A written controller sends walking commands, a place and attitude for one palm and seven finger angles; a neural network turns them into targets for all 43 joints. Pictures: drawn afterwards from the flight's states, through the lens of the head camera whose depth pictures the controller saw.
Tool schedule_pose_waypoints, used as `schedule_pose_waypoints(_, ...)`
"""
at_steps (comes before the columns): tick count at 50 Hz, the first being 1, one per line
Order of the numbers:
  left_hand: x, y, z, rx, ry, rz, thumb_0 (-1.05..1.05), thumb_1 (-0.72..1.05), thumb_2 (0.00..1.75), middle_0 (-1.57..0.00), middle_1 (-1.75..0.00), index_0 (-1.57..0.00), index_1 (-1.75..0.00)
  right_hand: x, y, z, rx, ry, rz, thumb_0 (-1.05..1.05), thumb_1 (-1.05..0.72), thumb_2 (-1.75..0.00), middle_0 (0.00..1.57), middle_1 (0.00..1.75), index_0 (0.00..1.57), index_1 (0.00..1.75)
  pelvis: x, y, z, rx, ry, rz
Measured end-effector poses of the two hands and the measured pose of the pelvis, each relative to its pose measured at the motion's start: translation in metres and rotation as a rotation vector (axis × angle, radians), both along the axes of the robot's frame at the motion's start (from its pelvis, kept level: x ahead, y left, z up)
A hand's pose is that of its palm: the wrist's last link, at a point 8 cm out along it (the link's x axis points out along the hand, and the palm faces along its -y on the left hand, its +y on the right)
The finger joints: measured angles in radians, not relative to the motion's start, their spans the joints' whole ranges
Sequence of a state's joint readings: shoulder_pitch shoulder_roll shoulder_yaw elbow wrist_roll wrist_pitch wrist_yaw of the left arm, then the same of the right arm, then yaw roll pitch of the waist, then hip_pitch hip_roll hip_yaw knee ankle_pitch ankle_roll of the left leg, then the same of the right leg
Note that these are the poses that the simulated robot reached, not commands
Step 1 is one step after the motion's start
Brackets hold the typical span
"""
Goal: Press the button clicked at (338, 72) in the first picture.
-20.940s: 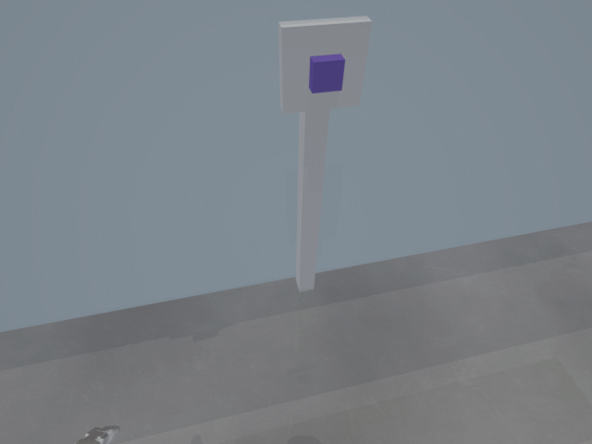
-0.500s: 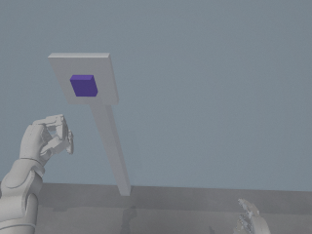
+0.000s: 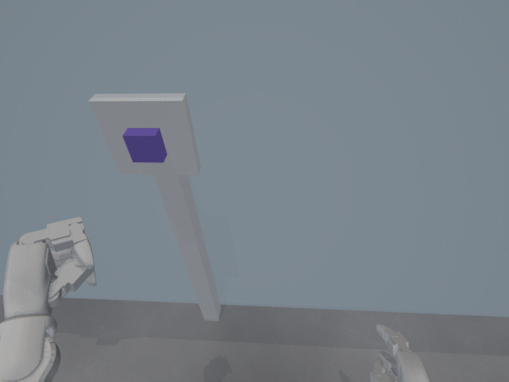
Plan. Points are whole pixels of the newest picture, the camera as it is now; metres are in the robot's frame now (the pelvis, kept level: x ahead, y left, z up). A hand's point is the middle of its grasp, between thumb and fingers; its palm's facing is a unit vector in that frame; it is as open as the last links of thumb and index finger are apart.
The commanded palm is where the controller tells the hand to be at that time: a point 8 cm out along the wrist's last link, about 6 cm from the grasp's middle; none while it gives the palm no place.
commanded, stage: draw the hand back to the body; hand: left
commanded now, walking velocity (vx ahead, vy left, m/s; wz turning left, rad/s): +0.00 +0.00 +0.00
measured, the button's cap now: (146, 144) +0.50 +0.28 +0.13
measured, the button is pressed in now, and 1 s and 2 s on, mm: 0 0 0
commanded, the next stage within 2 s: step back with the hand held close in 0.48 s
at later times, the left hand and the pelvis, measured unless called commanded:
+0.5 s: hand (70, 283) +0.18 +0.24 +0.16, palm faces +0.42 -0.83 -0.36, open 3.1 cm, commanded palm +0.13 +0.28 +0.17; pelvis +0.00 +0.00 +0.00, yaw +0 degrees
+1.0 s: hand (59, 293) +0.17 +0.26 +0.15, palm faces +0.29 -0.83 -0.48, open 3.1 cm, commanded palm +0.11 +0.30 +0.17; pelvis -0.03 +0.02 -0.01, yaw -2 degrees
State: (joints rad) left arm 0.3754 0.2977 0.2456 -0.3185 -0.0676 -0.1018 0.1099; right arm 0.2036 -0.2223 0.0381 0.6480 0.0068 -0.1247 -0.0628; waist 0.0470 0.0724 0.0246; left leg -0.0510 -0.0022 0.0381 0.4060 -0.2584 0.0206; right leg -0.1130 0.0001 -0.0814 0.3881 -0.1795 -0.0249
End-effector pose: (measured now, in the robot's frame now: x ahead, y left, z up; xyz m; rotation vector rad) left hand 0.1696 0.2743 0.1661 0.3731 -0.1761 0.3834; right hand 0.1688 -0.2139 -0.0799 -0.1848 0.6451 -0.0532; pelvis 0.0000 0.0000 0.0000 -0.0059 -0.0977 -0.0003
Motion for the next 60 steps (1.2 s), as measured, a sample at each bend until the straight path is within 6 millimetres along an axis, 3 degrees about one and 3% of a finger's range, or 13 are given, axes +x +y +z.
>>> schedule_pose_waypoints(15,-0.036,0.0,0.011,0.067,0.004,0.02,0.01,0.89,0.9,-1.31,-1.5,-1.31,-1.5,0.015,0.001,0.008,-0.017,-0.041,0.009,0.01,-0.9,-0.89,0.2,0.3,0.2,0.3,0.007,0.003,-0.001,-0.008,-0.003,-0.002)
schedule_pose_waypoints(30,-0.03,0.003,0.009,0.047,-0.006,0.012,0.01,0.89,0.9,-1.31,-1.5,-1.31,-1.5,0.012,0.01,0.01,-0.015,-0.041,0.018,0.01,-0.9,-0.89,0.2,0.3,0.2,0.3,0.004,0.006,-0.001,-0.008,-0.007,-0.006)
schedule_pose_waypoints(36,-0.026,0.018,0.021,0.122,-0.038,0.021,0.01,0.89,0.9,-1.31,-1.5,-1.31,-1.5,0.002,0.006,0.008,-0.019,0.006,-0.01,0.01,-0.9,-0.89,0.2,0.3,0.2,0.3,0.0,0.008,-0.001,-0.013,0.033,-0.014)
schedule_pose_waypoints(45,-0.021,0.014,-0.005,0.116,0.089,-0.08,0.01,0.89,0.9,-1.31,-1.5,-1.31,-1.5,-0.029,-0.01,0.003,-0.063,0.097,-0.107,0.01,-0.9,-0.89,0.2,0.3,0.2,0.3,-0.017,0.02,-0.003,-0.004,0.089,-0.029)
schedule_pose_waypoints(55,-0.053,0.031,0.012,0.215,-0.023,-0.08,0.01,0.89,0.9,-1.31,-1.5,-1.31,-1.49,-0.054,-0.002,0.008,-0.091,0.066,-0.119,0.01,-0.9,-0.89,0.2,0.3,0.2,0.3,-0.041,0.028,-0.012,0.003,0.082,-0.024)
schedule_pose_waypoints(60,-0.076,0.033,0.01,0.216,-0.076,-0.041,0.01,0.89,0.9,-1.31,-1.5,-1.31,-1.5,-0.06,0.007,0.004,-0.071,0.016,-0.085,0.01,-0.9,-0.89,0.2,0.3,0.2,0.3,-0.055,0.027,-0.02,0.009,0.063,-0.014)
